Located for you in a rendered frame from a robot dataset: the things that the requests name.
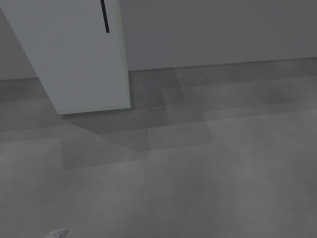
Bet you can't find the handle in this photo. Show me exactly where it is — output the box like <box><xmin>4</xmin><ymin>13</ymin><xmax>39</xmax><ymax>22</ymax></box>
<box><xmin>100</xmin><ymin>0</ymin><xmax>110</xmax><ymax>34</ymax></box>

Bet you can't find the fridge door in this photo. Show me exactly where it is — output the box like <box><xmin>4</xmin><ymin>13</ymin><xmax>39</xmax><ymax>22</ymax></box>
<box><xmin>0</xmin><ymin>0</ymin><xmax>128</xmax><ymax>111</ymax></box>

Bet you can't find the left robot hand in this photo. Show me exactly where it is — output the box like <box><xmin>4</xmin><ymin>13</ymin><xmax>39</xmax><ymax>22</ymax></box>
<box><xmin>44</xmin><ymin>228</ymin><xmax>68</xmax><ymax>238</ymax></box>

